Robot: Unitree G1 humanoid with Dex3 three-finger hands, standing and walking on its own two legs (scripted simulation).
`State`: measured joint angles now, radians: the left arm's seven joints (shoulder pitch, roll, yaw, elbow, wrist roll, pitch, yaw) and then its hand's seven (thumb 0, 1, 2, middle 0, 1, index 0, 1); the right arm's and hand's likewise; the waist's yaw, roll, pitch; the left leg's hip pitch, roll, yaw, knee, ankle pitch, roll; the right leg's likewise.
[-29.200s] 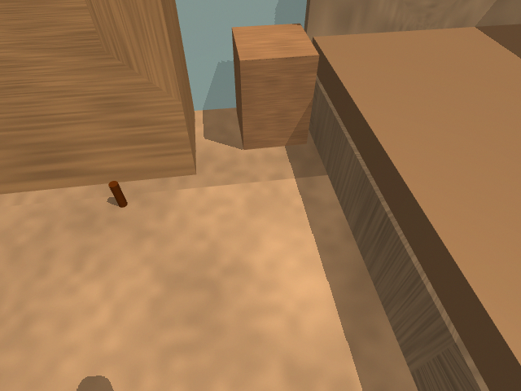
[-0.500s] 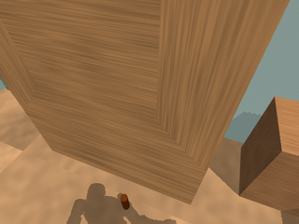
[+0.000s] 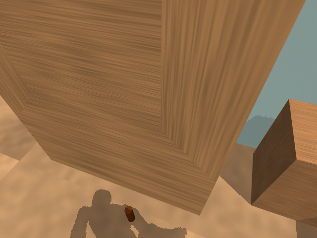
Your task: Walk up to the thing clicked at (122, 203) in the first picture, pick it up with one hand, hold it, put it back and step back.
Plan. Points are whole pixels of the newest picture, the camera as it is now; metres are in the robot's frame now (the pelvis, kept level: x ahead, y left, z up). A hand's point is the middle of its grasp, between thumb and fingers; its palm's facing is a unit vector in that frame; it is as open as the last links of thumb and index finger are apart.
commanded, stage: stand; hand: left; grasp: from the side
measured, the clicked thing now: (130, 214) +0.40 +0.19 -0.71
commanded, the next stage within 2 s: step back in 0.62 s
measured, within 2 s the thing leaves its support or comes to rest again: neither
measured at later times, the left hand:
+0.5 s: hand out of the picture +0.07 +0.25 -0.16, palm faces -0.02 -0.94 -0.34, open 7.4 cm
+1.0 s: hand out of the picture +0.11 +0.31 -0.18, palm faces +0.00 -0.93 -0.37, open 7.4 cm
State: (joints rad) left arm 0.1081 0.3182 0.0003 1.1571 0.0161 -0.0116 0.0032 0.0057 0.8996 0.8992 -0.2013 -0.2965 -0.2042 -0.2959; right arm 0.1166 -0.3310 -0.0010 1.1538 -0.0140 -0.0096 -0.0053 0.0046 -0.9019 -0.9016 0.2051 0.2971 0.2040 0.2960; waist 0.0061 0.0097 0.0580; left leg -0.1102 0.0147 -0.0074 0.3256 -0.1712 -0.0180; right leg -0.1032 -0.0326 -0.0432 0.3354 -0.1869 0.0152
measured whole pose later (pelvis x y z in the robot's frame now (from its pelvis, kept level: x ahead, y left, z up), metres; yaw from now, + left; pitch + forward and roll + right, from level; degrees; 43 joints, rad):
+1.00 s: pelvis -0.05 +0.04 -0.03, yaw +1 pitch -1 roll -1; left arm -0.01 0.40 0.07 0.92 0.01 0.06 0.03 0.01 0.90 0.90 -0.20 -0.30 -0.20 -0.30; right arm 0.14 -0.38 -0.05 0.97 -0.02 0.03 0.01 0.00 -0.90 -0.90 0.20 0.30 0.20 0.30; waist -0.02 -0.05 0.19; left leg -0.32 -0.04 -0.02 0.69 -0.35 0.05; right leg -0.43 0.04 0.13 0.93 -0.53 -0.02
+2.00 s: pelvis -0.30 +0.05 -0.03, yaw -5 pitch -2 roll -1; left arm 0.18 0.40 0.08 0.83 0.02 0.07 0.00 0.01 0.90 0.90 -0.20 -0.30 -0.20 -0.30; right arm 0.10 -0.36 -0.03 0.79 -0.03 0.01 -0.02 0.00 -0.90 -0.90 0.21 0.30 0.21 0.30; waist 0.01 -0.03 0.20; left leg -0.39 0.04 0.02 0.62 -0.20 0.01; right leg -0.31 0.04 0.10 0.91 -0.50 0.02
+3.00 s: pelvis -0.63 +0.00 -0.02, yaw +0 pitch -2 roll +2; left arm 0.23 0.37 0.07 0.87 0.06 0.02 -0.01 0.01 0.90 0.90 -0.21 -0.30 -0.21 -0.30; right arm 0.22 -0.41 -0.05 0.91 -0.02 0.04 0.00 0.01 -0.90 -0.90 0.21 0.30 0.20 0.30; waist 0.03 0.03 0.10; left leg -0.38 -0.05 -0.07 0.92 -0.49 -0.02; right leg -0.31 -0.04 -0.03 0.66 -0.33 -0.03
